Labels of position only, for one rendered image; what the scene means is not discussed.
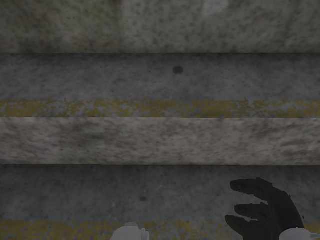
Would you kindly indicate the robot right forearm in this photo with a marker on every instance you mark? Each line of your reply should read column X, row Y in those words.
column 295, row 234

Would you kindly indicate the left robot shin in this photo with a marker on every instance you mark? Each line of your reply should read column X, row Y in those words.
column 130, row 224

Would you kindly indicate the robot left thigh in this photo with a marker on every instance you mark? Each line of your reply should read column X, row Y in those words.
column 130, row 233

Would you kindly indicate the robot right hand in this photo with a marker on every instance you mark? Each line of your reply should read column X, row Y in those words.
column 278, row 216

